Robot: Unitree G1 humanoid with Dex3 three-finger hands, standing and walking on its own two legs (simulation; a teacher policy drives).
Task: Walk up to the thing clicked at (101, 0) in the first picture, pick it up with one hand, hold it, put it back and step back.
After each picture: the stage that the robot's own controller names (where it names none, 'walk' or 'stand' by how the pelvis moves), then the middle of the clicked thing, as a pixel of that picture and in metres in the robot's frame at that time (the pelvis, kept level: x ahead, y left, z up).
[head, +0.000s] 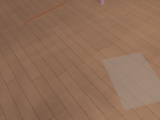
stand; out of the picture +2.34 -0.35 -0.72
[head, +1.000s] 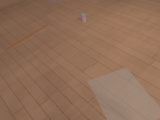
walk; (83, 17) +2.21 +0.08 -0.69
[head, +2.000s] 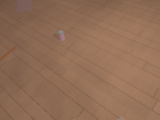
walk; (61, 35) +1.52 +0.34 -0.72
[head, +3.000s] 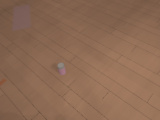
walk; (61, 68) +1.00 +0.28 -0.72
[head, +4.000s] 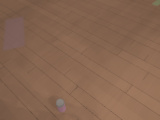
walk; (61, 105) +0.61 +0.24 -0.72
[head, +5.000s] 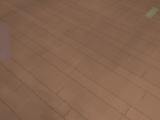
stand; out of the picture +0.39 +0.20 -0.70
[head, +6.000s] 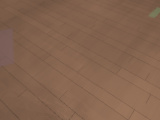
stand; out of the picture +0.37 +0.21 -0.73
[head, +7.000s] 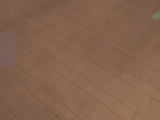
stand; out of the picture +0.35 +0.21 -0.73
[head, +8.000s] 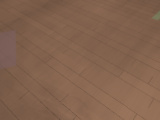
stand; out of the picture +0.35 +0.21 -0.73
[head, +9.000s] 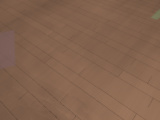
stand; out of the picture +0.35 +0.21 -0.73
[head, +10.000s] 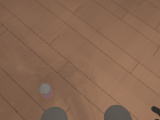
go down; (46, 90) +0.41 +0.20 -0.50
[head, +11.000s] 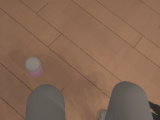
go down; (34, 67) +0.44 +0.21 -0.32
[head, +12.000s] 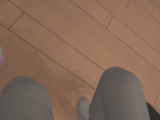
close in; out of the picture +0.43 +0.24 -0.24
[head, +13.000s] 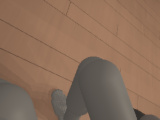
close; out of the picture +0.43 +0.27 -0.23
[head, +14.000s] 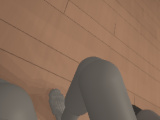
close; out of the picture +0.42 +0.27 -0.23
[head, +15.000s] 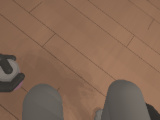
lift; (9, 75) +0.35 +0.25 -0.11
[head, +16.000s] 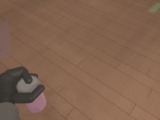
hold; (32, 94) +0.32 +0.18 +0.02
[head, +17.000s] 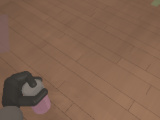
hold; (37, 97) +0.32 +0.17 -0.02
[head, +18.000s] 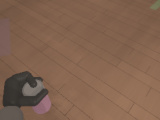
hold; (37, 97) +0.32 +0.17 -0.02
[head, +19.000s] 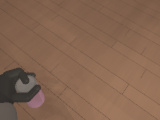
crouch; (31, 92) +0.34 +0.18 -0.07
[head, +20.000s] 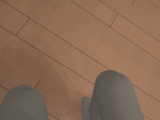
lower; out of the picture +0.48 +0.26 -0.13
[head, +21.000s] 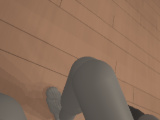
lower; out of the picture +0.44 +0.27 -0.24
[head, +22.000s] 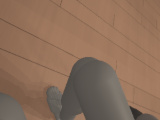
lower; out of the picture +0.43 +0.28 -0.24
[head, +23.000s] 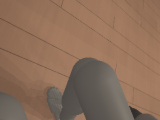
lower; out of the picture +0.43 +0.28 -0.24
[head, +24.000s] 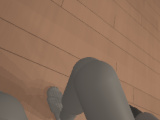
lower; out of the picture +0.43 +0.28 -0.24
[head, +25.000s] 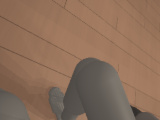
open; out of the picture +0.43 +0.28 -0.24
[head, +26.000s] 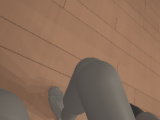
rise; out of the picture +0.43 +0.30 -0.23
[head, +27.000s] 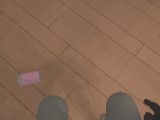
walk; (30, 78) +0.44 +0.29 -0.46
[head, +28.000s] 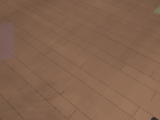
stand; out of the picture +0.37 +0.27 -0.69
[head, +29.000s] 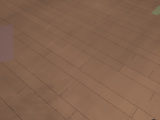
stand; out of the picture +0.37 +0.28 -0.69
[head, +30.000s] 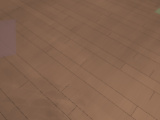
stand; out of the picture +0.37 +0.28 -0.71
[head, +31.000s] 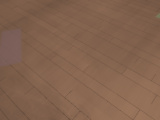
stand; out of the picture +0.37 +0.28 -0.75
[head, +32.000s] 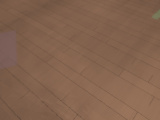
stand; out of the picture +0.33 +0.29 -0.75
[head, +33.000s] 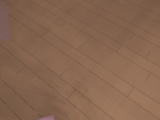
walk; out of the picture +0.37 +0.26 -0.73
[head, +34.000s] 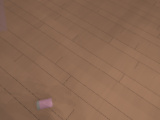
walk; (44, 103) +0.51 +0.25 -0.74
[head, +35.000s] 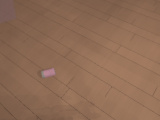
walk; (48, 73) +0.80 +0.35 -0.71
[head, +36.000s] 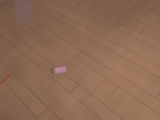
stand; (60, 70) +0.94 +0.26 -0.73
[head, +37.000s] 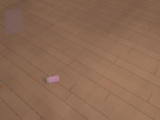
stand; (53, 79) +0.93 +0.29 -0.75
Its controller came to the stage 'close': yes
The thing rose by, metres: 0.69
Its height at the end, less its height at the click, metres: -0.02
